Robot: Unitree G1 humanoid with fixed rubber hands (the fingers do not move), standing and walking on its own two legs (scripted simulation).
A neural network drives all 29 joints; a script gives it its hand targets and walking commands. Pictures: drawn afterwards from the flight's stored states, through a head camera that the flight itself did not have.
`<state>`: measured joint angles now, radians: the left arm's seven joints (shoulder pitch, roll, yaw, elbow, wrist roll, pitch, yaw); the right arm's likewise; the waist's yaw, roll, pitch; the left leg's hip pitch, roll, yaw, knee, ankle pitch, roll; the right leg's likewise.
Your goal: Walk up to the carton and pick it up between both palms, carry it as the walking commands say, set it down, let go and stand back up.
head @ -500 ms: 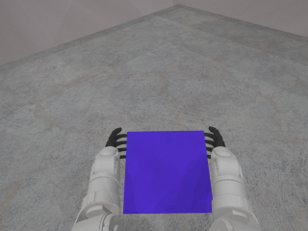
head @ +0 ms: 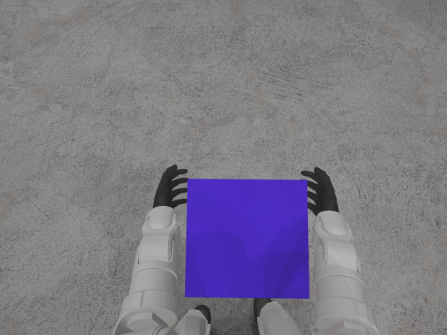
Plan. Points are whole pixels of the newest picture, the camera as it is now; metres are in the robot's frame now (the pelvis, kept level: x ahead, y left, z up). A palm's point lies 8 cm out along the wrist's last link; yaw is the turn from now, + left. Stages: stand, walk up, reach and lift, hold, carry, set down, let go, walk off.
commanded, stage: set down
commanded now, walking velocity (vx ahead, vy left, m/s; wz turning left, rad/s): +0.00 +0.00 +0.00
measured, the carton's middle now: (242, 228) +0.32 -0.03 -0.16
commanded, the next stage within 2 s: none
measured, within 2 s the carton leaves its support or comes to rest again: neither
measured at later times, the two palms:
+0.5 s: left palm (175, 203) +0.38 +0.11 -0.13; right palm (312, 208) +0.35 -0.18 -0.13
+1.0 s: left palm (184, 205) +0.40 +0.11 -0.23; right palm (301, 209) +0.38 -0.18 -0.23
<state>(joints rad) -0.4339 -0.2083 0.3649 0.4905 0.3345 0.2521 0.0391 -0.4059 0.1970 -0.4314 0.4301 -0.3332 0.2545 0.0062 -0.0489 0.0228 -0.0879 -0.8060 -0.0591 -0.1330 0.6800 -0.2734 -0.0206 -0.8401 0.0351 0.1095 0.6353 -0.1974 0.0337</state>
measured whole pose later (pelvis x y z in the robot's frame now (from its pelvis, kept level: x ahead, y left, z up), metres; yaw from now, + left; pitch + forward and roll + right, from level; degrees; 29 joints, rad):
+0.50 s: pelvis -0.03 +0.00 -0.07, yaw +0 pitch +37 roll +1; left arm -0.65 -0.18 0.47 0.53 0.32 0.27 0.04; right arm -0.62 0.19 -0.50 0.45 -0.35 0.30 -0.01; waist -0.05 0.03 -0.22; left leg -1.33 -0.09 -0.11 1.06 -0.38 -0.04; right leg -1.38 0.06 0.13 1.04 -0.30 0.04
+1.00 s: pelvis -0.04 -0.01 -0.15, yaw +1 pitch +45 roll +2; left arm -0.78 -0.11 0.43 0.62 0.23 0.25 0.09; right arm -0.74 0.12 -0.47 0.52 -0.26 0.28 -0.08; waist -0.04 0.04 -0.27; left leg -1.69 -0.12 -0.11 1.40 -0.49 -0.06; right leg -1.75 0.08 0.12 1.37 -0.41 0.05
